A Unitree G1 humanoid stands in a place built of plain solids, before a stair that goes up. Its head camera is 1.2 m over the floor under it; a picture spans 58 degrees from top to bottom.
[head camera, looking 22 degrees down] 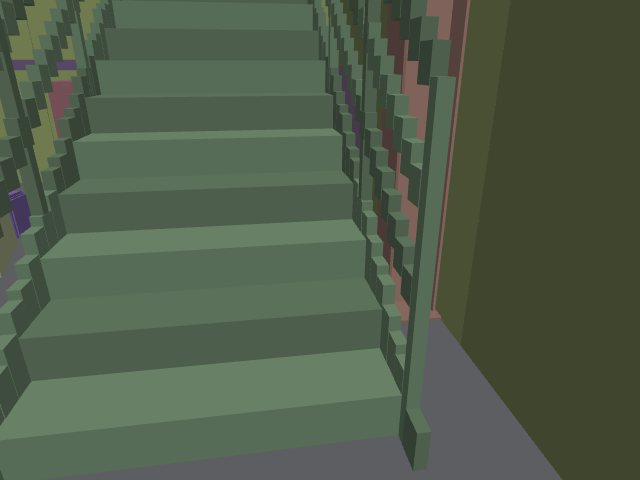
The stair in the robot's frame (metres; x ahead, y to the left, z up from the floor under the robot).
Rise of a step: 0.17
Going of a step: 0.26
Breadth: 1.36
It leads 9 degrees to the left of straight ahead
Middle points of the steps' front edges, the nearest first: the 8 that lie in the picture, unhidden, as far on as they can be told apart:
1.05 0.35 0.18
1.31 0.39 0.35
1.58 0.43 0.53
1.84 0.47 0.70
2.10 0.51 0.88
2.36 0.55 1.05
2.62 0.59 1.23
2.88 0.63 1.40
